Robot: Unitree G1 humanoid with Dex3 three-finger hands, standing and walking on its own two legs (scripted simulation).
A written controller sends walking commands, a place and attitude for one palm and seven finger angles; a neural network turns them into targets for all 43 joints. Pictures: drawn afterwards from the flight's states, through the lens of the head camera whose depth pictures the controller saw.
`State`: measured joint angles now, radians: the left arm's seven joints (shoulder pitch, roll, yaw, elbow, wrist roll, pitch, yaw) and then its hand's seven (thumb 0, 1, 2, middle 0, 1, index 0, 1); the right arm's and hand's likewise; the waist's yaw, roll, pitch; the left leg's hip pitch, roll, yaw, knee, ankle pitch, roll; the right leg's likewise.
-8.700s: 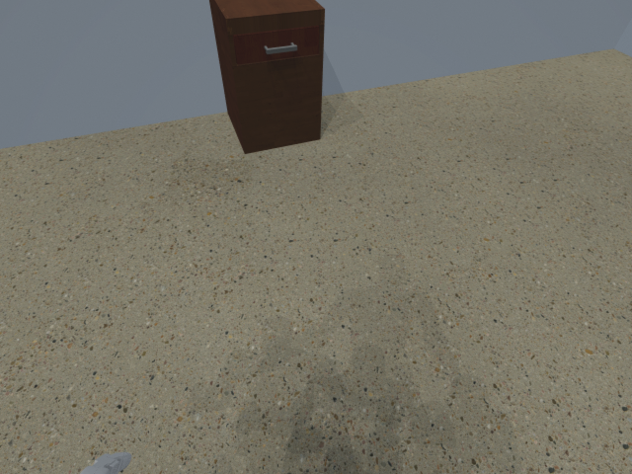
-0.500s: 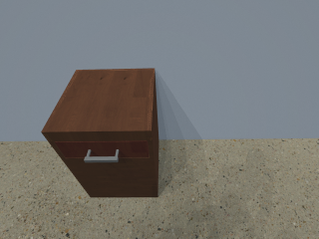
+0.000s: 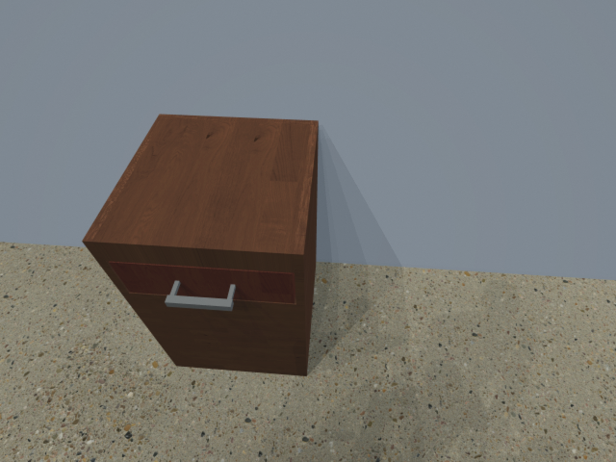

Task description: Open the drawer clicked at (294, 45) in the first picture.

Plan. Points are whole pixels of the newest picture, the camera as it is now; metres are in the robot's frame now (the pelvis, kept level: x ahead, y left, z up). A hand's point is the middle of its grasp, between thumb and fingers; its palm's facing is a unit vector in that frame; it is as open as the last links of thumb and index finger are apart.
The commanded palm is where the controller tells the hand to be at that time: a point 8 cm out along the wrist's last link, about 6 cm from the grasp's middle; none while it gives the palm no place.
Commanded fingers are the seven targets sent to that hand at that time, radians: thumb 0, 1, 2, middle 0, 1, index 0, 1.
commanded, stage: come to a stop and stand still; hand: left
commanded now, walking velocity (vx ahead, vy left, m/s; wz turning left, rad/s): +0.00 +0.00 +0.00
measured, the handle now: (201, 295) +0.46 +0.27 -0.23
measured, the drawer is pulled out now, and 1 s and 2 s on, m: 0.00 0.00 0.00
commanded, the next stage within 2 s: look again from close up in 0.82 s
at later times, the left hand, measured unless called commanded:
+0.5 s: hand out of the picture +0.01 +0.21 -0.17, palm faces +0.04 -0.98 -0.21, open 7.4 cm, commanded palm none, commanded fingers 0.00 0.90 0.90 -0.20 -0.30 -0.20 -0.30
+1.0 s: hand out of the picture -0.04 +0.20 -0.17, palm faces +0.02 -0.98 -0.19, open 7.4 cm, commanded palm none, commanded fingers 0.00 0.90 0.90 -0.20 -0.30 -0.20 -0.30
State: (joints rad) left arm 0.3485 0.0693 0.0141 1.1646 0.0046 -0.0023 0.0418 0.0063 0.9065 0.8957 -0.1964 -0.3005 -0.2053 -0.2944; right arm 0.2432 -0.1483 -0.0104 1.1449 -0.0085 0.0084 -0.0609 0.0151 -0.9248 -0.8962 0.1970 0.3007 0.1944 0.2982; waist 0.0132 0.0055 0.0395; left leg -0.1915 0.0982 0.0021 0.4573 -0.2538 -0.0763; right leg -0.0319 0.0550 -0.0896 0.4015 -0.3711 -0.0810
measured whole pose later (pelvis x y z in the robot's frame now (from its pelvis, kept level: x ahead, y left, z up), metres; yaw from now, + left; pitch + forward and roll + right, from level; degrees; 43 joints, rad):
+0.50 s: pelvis +0.01 +0.04 +0.00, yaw -1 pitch -1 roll +1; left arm 0.27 0.15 0.02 1.12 0.00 0.00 0.04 0.00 0.91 0.90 -0.19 -0.30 -0.20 -0.29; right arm 0.26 -0.15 0.00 1.14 -0.01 0.00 -0.05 0.01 -0.92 -0.90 0.20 0.30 0.20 0.30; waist 0.00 -0.01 0.04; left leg -0.15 0.04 0.05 0.43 -0.27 -0.05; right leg -0.01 -0.01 -0.06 0.39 -0.38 -0.03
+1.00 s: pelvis -0.02 +0.05 +0.00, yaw -1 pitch +0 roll -1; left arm 0.34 0.11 0.00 1.12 0.02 -0.04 0.05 0.01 0.91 0.90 -0.20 -0.30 -0.20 -0.29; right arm 0.27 -0.17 0.00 1.10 -0.01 0.00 -0.02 0.02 -0.92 -0.90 0.20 0.30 0.20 0.30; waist 0.00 0.03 0.05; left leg -0.25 0.06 0.03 0.53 -0.26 0.00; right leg -0.07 0.02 -0.07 0.42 -0.34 -0.02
